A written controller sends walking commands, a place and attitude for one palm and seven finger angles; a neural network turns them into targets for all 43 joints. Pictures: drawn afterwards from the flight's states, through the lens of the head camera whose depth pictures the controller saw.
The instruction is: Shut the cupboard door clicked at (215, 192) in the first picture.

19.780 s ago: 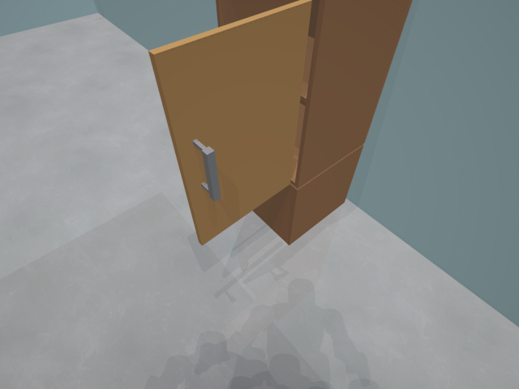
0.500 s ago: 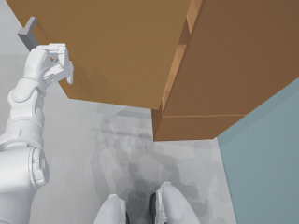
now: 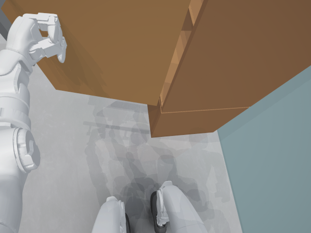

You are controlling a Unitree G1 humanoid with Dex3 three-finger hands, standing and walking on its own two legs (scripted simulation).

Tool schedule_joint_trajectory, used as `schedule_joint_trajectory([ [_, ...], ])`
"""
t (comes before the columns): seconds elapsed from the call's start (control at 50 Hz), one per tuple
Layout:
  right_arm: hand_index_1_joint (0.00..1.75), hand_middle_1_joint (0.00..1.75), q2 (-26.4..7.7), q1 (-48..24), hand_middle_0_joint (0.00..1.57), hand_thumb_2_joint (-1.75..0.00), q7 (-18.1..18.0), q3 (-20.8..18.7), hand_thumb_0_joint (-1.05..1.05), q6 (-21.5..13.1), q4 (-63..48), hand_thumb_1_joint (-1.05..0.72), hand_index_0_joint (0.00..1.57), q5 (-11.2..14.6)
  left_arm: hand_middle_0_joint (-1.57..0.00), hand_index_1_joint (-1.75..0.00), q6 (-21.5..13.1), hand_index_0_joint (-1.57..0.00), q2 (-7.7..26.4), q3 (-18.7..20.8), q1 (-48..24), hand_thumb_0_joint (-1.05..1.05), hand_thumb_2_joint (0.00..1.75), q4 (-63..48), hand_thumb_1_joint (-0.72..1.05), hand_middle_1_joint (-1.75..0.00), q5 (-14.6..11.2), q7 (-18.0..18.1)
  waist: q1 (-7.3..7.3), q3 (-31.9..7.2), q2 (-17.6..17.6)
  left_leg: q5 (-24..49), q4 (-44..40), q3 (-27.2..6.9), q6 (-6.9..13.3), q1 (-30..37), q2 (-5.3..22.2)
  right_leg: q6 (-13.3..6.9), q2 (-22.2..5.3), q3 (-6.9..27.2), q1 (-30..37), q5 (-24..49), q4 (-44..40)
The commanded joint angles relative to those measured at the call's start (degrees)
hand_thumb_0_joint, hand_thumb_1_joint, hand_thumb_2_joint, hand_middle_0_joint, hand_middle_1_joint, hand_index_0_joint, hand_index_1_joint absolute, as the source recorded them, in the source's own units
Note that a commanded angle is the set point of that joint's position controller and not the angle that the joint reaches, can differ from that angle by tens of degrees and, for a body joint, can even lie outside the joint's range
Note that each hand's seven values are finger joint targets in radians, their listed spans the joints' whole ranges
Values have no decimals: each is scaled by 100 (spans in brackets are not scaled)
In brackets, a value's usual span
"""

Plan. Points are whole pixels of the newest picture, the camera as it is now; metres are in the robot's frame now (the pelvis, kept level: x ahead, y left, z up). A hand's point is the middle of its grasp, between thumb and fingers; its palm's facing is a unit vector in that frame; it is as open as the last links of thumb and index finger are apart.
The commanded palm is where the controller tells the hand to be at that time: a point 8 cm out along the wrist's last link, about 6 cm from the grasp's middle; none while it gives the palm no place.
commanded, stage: push the door shut along its arc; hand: left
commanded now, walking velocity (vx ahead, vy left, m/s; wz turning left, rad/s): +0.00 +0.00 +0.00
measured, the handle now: (18, 32) +0.58 +0.24 +0.07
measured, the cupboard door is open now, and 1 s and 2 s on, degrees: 76 57 57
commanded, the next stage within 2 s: pull the fist back off the door in 0.56 s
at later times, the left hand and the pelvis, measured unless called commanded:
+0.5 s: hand (71, 29) +0.58 +0.13 +0.08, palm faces -0.38 -0.92 -0.01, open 3.2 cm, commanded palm +0.60 +0.14 +0.07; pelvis +0.00 +0.01 -0.01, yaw +0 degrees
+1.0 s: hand (93, 30) +0.59 +0.09 +0.07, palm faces +0.01 -1.00 -0.02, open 3.1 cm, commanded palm +0.55 +0.13 +0.07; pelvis +0.02 +0.00 +0.01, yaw +0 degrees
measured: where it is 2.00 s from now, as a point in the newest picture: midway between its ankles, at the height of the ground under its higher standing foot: (142, 231)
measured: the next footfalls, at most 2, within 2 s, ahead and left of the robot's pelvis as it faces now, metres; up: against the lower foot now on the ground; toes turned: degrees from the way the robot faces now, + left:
none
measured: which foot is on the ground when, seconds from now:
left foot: down 0.00-1.00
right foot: down 0.00-1.00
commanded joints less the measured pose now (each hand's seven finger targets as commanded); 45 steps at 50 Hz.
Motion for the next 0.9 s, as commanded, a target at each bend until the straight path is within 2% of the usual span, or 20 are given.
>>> schedule_joint_trajectory([
  [0.0,30,30,-1132,1154,20,-90,-111,-411,0,-133,-70,-90,20,-4,-130,-150,-234,-130,852,-105,-3199,0,90,-1148,90,-150,-162,-23,-390,-3208,1073,3017,-666,-707,-168,2311,90,-44,133,321,1402,1437,-477],
  [0.06,30,30,-1177,1201,20,-90,-123,-395,0,-155,-8,-90,20,-35,-130,-150,-125,-130,1077,-1,-3229,0,90,-858,90,-150,-70,-6,-458,-3124,887,2806,-626,-691,-143,2055,95,-32,134,335,1439,1350,-504],
  [0.18,30,30,-1189,1214,20,-90,-120,-380,0,-220,44,-90,20,-82,-130,-150,-33,-130,1090,-126,-3639,0,90,-822,90,-150,32,-34,-535,-3226,1233,2953,-477,-732,-177,2093,100,-71,154,271,1208,1369,-347],
  [0.22,30,30,-1195,1229,20,-90,-117,-385,0,-232,65,-90,20,-84,-130,-150,-41,-130,1130,-130,-3821,0,90,-1031,90,-150,24,-48,-540,-3519,1404,3277,-413,-775,-204,2376,130,-77,166,255,1121,1509,-280],
  [0.28,30,30,-1200,1270,20,-90,-105,-392,0,-231,119,-90,20,-87,-130,-150,96,-130,964,-253,-3799,0,90,-801,90,-150,91,-53,-602,-3322,1342,3236,-433,-858,-225,2397,156,-65,173,195,911,1381,-292],
  [0.3,30,30,-1191,1273,20,-90,-117,-378,0,-241,143,-90,20,-83,-130,-150,92,-130,873,-296,-3978,0,90,-852,90,-150,42,-45,-635,-3303,1471,3417,-394,-870,-224,2511,151,-86,188,175,774,1413,-268],
  [0.34,30,30,-1206,1311,20,-90,-107,-396,0,-244,177,-90,20,-106,-130,-150,142,-130,938,-294,-4115,0,90,-897,90,-150,119,-13,-649,-3474,1463,3419,-391,-937,-254,2616,175,-72,187,159,733,1369,-242],
  [0.52,30,30,-1199,1411,20,-90,-85,-398,0,-295,399,-90,20,-166,-130,-150,302,-130,542,-576,-4681,0,90,-721,90,-150,165,45,-890,-3392,1586,3564,-285,-1017,-250,2809,194,-79,230,66,248,1308,-193],
  [0.56,30,30,-1193,1432,20,-90,-67,-399,0,-310,405,-90,20,-186,-130,-150,343,-130,569,-559,-4748,0,90,-640,90,-150,199,57,-912,-3387,1486,3419,-264,-977,-224,2626,155,-90,237,57,378,1315,-179],
  [0.62,30,30,-1169,1430,20,-90,-40,-429,0,-335,431,-90,20,-200,-130,-150,293,-130,389,-679,-4850,0,90,-945,90,-150,181,57,-865,-3734,1796,3936,-249,-1051,-264,3107,185,-104,246,42,260,1436,-130],
  [0.64,30,30,-1166,1416,20,-90,-33,-430,0,-339,459,-90,20,-197,-130,-150,336,-130,306,-715,-4720,0,90,-795,90,-150,186,43,-872,-3657,1785,3886,-229,-1020,-262,3085,172,-106,250,40,209,1420,-150],
  [0.66,30,30,-1056,1874,20,-90,47,-295,0,-340,222,-90,20,-330,-130,-150,444,-130,846,762,-4614,0,90,-655,90,-150,-212,1205,-572,-3406,1898,3895,-412,-1072,-381,2544,245,-82,170,91,527,1553,-213],
  [0.68,30,30,-1024,1840,20,-90,181,-267,0,-316,158,-90,20,-343,-130,-150,495,-130,642,509,-4270,0,90,-446,90,-150,-42,1741,-588,-3329,1670,3814,-477,-1052,-409,2324,256,-51,166,107,756,1557,-228],
  [0.7,30,30,-1000,1939,20,-90,286,-298,0,-284,97,-90,20,-407,-130,-150,399,-130,424,632,-4135,0,90,-514,90,-150,-43,2185,-576,-3336,1368,3949,-544,-1139,-433,2353,266,-27,166,71,843,1618,-224],
  [0.74,30,30,-883,1992,20,-90,513,-380,0,-246,-36,-90,20,-565,-130,-150,-32,-130,-193,414,-4031,0,90,-1098,90,-150,223,3052,-534,-3679,1478,4254,-464,-996,-439,2490,222,31,115,162,1065,2011,-250],
  [0.76,30,30,-873,2033,20,-90,632,-430,0,-229,-50,-90,20,-648,-130,-150,-380,-130,-174,364,-3947,0,90,-1456,90,-150,527,3447,-430,-3899,1642,4478,-412,-1010,-508,2675,235,33,105,176,1085,2110,-195],
  [0.78,30,30,-892,2048,20,-90,734,-485,0,-184,-13,-90,20,-670,-130,-150,-617,-130,-185,240,-3793,0,90,-1516,90,-150,778,3633,-427,-4112,1688,4678,-392,-999,-533,2842,240,28,100,203,1210,2275,-203],
  [0.82,30,30,-940,2105,20,-90,808,-562,0,-41,23,-90,20,-621,-130,-150,-847,-130,-112,130,-3495,0,90,-1448,90,-150,1025,3584,-406,-4250,1428,4788,-506,-1017,-531,2912,249,26,104,227,1621,2502,-266],
  [0.84,30,30,-925,2049,20,-90,824,-580,0,21,18,-90,20,-571,-130,-150,-856,-130,-382,-121,-3490,0,90,-1452,90,-150,999,3456,-441,-4201,1413,4548,-578,-923,-483,2877,205,35,109,269,1779,2524,-390],
  [0.88,30,30,-929,2030,20,-90,785,-580,0,135,23,-90,20,-494,-130,-150,-765,-130,-264,-25,-3475,0,90,-1281,90,-150,890,3275,-450,-3985,1161,3921,-769,-809,-389,2581,143,49,125,298,2148,2437,-549],
])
